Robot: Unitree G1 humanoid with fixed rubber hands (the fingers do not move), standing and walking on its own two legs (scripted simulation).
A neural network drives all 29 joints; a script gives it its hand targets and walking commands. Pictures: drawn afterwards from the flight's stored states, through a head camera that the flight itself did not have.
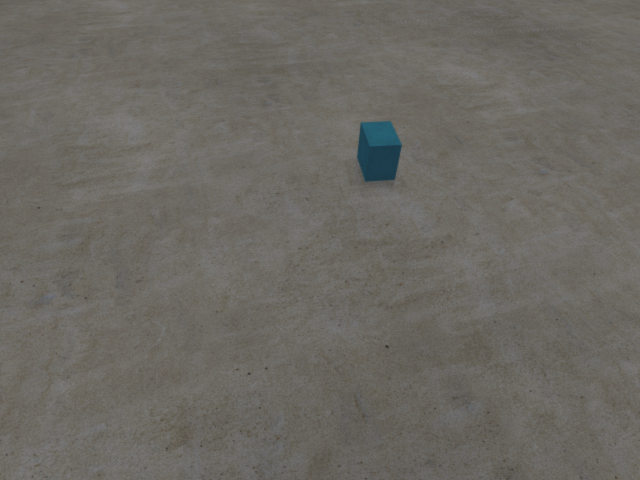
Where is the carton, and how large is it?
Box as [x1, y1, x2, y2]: [357, 121, 401, 181]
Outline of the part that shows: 390,121 361,122 357,157 365,181 394,179 401,144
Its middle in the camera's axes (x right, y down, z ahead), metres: +0.29 -0.46 +2.01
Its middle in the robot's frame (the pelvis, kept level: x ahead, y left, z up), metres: +1.77 -0.29 -0.67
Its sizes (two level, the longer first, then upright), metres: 0.221 0.158 0.211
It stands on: the floor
